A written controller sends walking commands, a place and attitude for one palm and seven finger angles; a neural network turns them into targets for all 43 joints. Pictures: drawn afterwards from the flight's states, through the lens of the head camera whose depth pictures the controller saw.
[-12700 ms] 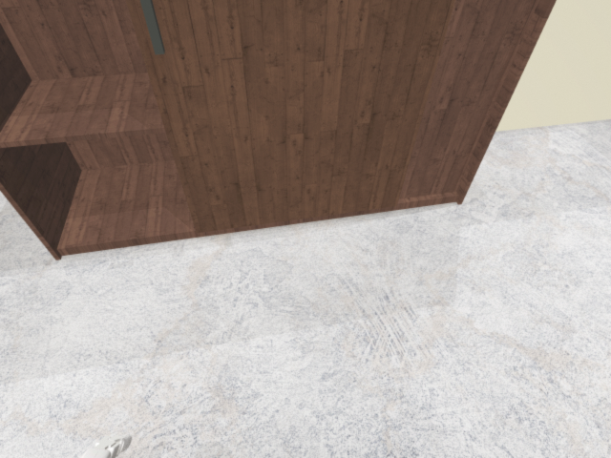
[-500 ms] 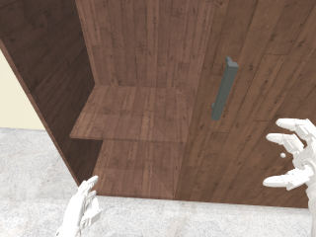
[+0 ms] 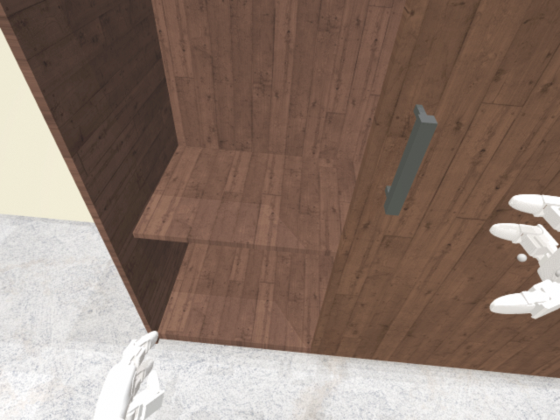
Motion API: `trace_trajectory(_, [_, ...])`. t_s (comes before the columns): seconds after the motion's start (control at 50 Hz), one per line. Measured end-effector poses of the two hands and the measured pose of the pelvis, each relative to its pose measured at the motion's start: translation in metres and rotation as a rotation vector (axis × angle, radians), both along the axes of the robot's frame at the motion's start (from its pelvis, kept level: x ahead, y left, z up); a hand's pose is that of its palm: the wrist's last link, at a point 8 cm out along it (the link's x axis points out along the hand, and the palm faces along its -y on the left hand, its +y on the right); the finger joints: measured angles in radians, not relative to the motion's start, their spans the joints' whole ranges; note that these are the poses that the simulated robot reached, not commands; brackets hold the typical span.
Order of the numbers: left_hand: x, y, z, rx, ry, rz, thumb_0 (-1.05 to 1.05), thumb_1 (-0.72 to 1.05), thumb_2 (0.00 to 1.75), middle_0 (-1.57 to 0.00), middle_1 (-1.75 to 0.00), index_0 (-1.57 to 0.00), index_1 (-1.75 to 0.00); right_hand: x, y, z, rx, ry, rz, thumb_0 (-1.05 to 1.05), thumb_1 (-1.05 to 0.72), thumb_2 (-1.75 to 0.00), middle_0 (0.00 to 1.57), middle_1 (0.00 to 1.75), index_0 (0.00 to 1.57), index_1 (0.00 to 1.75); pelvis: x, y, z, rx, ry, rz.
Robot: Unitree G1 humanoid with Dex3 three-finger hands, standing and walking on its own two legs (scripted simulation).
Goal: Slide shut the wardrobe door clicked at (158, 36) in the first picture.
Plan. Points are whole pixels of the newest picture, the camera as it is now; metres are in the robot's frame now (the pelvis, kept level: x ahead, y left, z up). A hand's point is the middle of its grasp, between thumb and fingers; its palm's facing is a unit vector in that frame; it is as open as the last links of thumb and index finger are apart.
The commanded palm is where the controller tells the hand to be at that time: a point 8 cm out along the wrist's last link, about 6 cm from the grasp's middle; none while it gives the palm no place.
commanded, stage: raise the hand with hooked fingers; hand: right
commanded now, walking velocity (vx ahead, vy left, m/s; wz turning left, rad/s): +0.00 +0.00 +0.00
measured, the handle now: (404, 162) +0.49 -0.20 +0.15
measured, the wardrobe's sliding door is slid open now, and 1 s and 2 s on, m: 0.56 0.56 0.56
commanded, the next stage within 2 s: move the hooked fingers beside the handle in 0.22 s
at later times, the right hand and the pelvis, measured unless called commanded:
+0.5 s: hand (503, 246) +0.29 -0.26 +0.17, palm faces +0.15 +0.99 -0.06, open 14.0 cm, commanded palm +0.26 -0.30 +0.17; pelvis +0.01 +0.02 +0.00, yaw +0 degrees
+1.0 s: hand (485, 219) +0.34 -0.26 +0.17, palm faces +0.12 +0.99 -0.03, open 14.0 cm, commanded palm +0.31 -0.30 +0.16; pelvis +0.01 +0.01 +0.00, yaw +1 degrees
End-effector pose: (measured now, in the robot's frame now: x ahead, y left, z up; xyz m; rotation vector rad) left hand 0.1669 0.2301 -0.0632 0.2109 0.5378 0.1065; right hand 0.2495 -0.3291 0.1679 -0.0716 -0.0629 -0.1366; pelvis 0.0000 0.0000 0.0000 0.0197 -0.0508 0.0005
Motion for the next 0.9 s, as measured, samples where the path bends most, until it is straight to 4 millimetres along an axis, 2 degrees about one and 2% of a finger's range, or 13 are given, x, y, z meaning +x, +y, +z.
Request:
trace_trajectory(0.5, [0.026, 0.017, 0.002, -0.03, -0.052, -0.006, 0.02, 0.9, 0.9, -0.2, -0.3, -0.2, -0.3, 0.01, 0.022, 0.006, 0.006, -0.017, -0.013, -0.01, 0.5, -0.3, 0.3, 1.2, 0.3, 1.2, 0.01, 0.022, -0.001, -0.009, 0.006, -0.002])
trace_trajectory(0.74, [0.011, 0.025, -0.004, -0.015, -0.005, 0.026, 0.02, 0.9, 0.9, -0.2, -0.3, -0.2, -0.3, 0.031, 0.013, 0.002, 0.026, 0.002, -0.016, -0.01, 0.5, -0.3, 0.3, 1.2, 0.3, 1.2, 0.008, 0.023, -0.002, -0.008, 0.017, 0.002])
trace_trajectory(0.9, [-0.005, 0.027, -0.01, -0.002, 0.038, 0.054, 0.02, 0.9, 0.9, -0.2, -0.3, -0.2, -0.3, 0.052, 0.017, 0.0, 0.034, 0.004, 0.011, -0.01, 0.5, -0.3, 0.3, 1.2, 0.3, 1.2, 0.007, 0.017, -0.002, -0.007, 0.03, 0.007])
